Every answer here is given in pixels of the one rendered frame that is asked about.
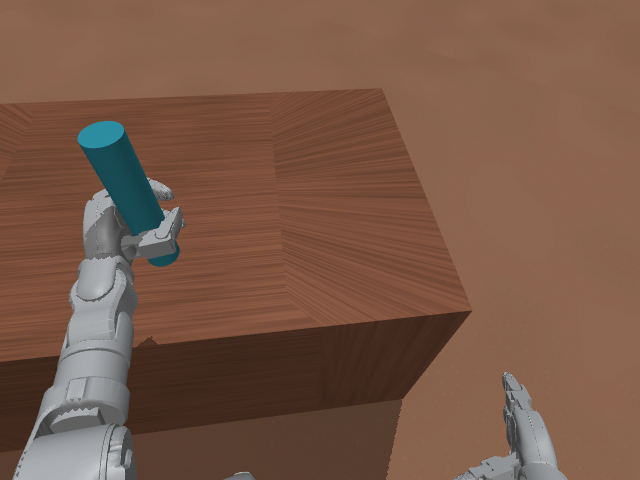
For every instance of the right robot arm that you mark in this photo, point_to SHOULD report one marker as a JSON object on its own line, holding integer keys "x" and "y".
{"x": 538, "y": 471}

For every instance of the left robot arm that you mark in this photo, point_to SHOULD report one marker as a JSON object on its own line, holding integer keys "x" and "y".
{"x": 79, "y": 432}

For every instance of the right robot hand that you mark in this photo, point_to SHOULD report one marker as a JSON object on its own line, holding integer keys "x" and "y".
{"x": 527, "y": 436}

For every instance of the left robot hand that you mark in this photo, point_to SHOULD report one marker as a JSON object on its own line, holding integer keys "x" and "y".
{"x": 105, "y": 231}

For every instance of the can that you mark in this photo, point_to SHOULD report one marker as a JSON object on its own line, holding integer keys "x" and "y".
{"x": 113, "y": 158}

